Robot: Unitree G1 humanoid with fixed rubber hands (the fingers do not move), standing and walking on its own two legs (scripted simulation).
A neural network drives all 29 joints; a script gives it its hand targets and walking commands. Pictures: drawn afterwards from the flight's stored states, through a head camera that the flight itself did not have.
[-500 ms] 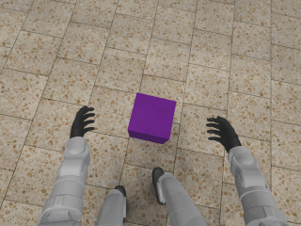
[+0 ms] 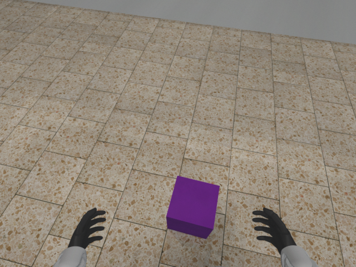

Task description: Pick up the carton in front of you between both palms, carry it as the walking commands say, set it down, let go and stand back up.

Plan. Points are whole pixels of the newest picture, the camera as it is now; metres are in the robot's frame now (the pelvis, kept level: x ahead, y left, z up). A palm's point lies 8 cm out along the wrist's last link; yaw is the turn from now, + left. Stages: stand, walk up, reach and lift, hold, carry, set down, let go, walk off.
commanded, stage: let go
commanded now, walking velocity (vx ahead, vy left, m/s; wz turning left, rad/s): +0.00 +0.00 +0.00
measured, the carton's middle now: (192, 208) +0.41 -0.10 -0.65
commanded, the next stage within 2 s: stand in 0.46 s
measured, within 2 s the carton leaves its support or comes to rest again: neither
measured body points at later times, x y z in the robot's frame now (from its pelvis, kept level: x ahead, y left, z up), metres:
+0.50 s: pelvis -0.01 +0.01 +0.00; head -0.01 +0.00 +0.45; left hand +0.18 +0.23 -0.07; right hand +0.15 -0.24 -0.07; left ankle -0.07 +0.12 -0.74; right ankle +0.01 -0.12 -0.74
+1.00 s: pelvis +0.00 -0.04 -0.01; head +0.03 -0.07 +0.44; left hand +0.12 +0.27 -0.09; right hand +0.15 -0.32 -0.12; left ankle -0.07 +0.12 -0.74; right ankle +0.01 -0.12 -0.74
